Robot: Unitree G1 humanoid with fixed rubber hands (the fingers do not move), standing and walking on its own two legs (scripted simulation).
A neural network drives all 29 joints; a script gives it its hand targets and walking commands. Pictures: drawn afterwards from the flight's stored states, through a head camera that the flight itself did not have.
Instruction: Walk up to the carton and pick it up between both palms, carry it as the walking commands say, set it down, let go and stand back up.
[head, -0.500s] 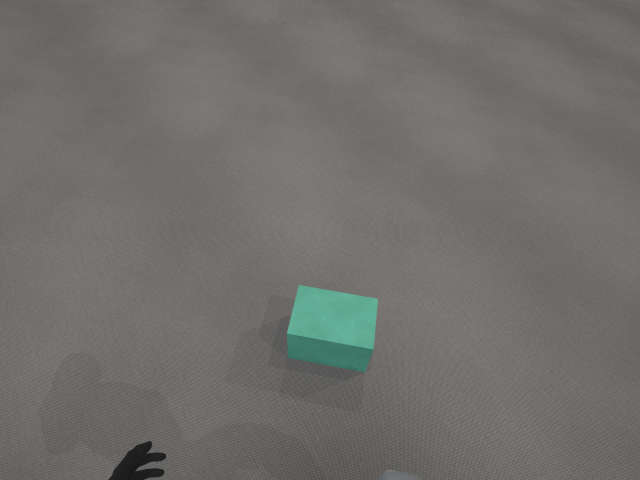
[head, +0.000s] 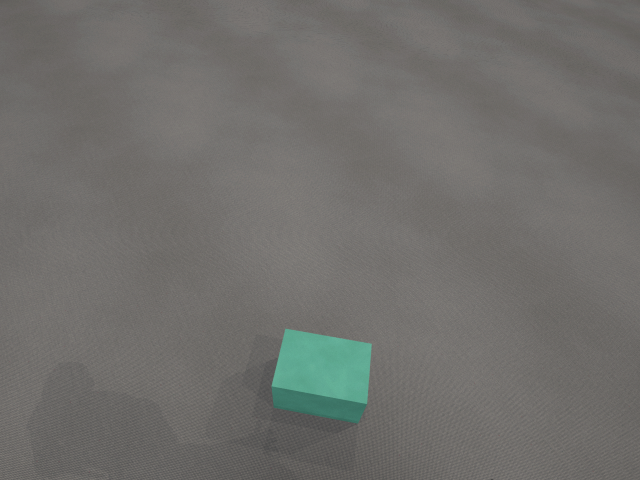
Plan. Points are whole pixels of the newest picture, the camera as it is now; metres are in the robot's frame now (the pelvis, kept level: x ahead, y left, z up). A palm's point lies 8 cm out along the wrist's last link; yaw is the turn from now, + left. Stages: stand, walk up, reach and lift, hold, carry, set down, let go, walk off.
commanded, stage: walk up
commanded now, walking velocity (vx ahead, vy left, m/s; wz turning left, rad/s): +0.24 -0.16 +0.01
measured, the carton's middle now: (321, 376) +0.50 -0.03 -0.68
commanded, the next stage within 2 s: none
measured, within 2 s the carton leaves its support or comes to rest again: neither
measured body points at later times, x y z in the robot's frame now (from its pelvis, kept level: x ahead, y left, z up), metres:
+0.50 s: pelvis +0.09 -0.04 +0.01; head +0.11 -0.05 +0.46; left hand +0.20 +0.22 -0.11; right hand +0.17 -0.29 -0.13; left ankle +0.05 +0.10 -0.72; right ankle +0.09 -0.15 -0.73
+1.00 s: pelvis +0.08 -0.03 +0.00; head +0.09 -0.03 +0.45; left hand +0.19 +0.22 -0.12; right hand +0.16 -0.29 -0.12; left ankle +0.07 +0.09 -0.73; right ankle +0.09 -0.15 -0.73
